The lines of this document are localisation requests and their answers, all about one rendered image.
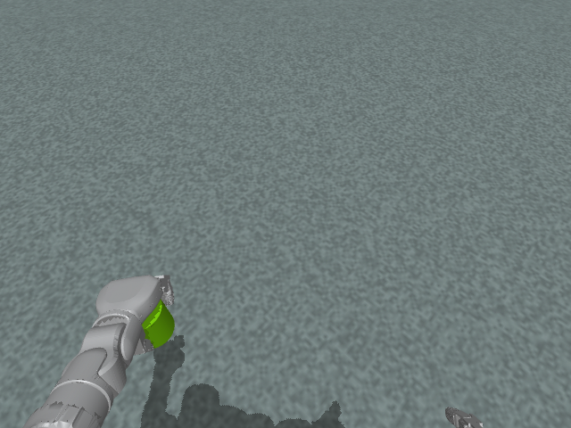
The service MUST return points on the left robot arm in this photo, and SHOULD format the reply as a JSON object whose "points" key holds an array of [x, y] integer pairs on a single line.
{"points": [[91, 381]]}

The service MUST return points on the right robot hand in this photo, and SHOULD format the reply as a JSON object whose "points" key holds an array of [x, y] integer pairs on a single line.
{"points": [[461, 419]]}

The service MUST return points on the left robot hand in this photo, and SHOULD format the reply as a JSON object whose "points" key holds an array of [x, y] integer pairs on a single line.
{"points": [[138, 295]]}

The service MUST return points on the tin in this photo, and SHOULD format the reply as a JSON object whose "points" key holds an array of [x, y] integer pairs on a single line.
{"points": [[159, 325]]}

